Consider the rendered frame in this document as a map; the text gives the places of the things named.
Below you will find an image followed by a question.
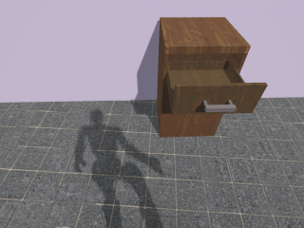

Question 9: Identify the cabinet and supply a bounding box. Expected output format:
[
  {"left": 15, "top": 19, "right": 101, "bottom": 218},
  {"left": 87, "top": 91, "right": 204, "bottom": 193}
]
[{"left": 157, "top": 17, "right": 251, "bottom": 138}]

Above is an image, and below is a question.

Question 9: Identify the drawer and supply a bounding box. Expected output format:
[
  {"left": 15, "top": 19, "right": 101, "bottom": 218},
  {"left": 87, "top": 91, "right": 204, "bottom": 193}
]
[{"left": 166, "top": 61, "right": 268, "bottom": 115}]

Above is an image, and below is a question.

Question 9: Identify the handle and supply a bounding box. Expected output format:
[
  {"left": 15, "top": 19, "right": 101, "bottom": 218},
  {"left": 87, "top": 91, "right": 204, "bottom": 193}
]
[{"left": 203, "top": 100, "right": 237, "bottom": 112}]

